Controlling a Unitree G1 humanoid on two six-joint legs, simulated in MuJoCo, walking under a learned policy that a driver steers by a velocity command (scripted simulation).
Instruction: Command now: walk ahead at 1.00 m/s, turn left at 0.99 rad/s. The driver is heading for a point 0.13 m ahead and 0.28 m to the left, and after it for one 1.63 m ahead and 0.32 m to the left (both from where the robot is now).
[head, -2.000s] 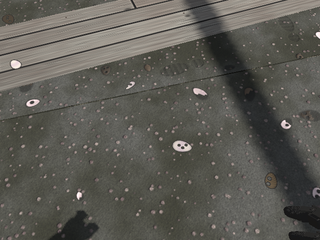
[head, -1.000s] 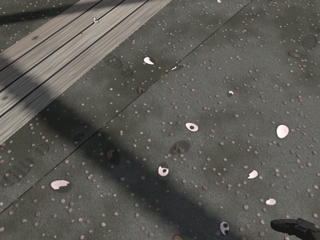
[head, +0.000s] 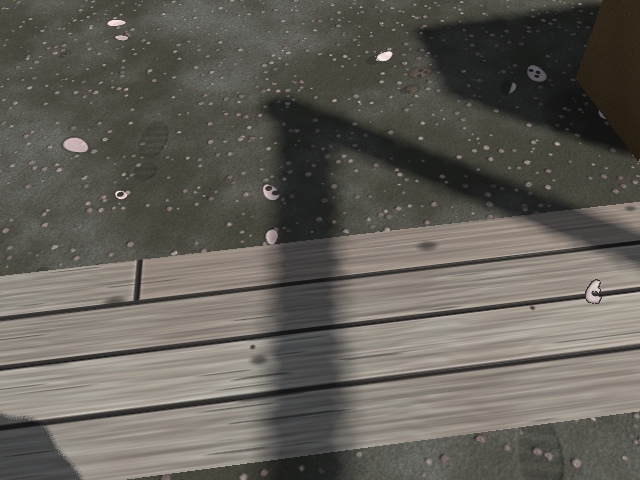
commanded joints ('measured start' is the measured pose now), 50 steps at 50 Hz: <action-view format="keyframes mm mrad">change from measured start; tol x32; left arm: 1 33 180 44 -83 18 28 0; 50 -53 195 55 29 -17 93 -2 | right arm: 1 -11 -135 -36 -79 11 -61 -12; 50 -160 37 13 -112 -7 2 -18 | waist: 1 47 -109 8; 12 105 -3 -192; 14 42 -403 -550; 22 -40 -160 -23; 34 -28 322 -454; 50 -26 -64 -142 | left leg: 1 21 298 -487 -395 127 184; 11 149 188 -421 -16 827 -53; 12 82 147 -400 214 775 -93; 14 -313 2 -182 838 -379 -152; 15 -428 160 -228 939 -278 -196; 31 48 203 37 -43 219 -111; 33 416 393 -237 -88 930 15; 34 547 660 -672 -156 867 281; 50 -116 263 -118 -77 -157 -153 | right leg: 1 -182 -48 -14 -175 -56 37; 12 493 89 -47 -895 411 -32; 14 966 -504 586 -864 751 -204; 21 281 -208 -41 -1085 638 -195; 31 351 -158 -267 -811 855 -155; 32 292 -106 -290 -643 776 -118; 34 -134 127 -140 -4 -377 8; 35 -138 77 -26 24 -302 8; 50 312 -75 71 -961 326 -75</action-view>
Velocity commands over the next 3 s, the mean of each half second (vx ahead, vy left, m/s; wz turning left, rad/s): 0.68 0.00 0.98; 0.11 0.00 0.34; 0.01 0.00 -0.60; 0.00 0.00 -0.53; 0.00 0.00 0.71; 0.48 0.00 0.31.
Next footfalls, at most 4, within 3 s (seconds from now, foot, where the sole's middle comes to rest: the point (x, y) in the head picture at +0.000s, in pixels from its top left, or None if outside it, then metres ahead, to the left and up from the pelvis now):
0.26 right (441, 473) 0.48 -0.17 -0.75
0.64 left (309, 445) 0.53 0.09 -0.75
0.98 right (394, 382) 0.67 -0.09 -0.75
1.66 right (421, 389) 0.66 -0.15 -0.75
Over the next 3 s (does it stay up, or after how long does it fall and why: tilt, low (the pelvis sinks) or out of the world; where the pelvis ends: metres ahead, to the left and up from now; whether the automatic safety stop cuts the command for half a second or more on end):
stays up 0.76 0.08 0.02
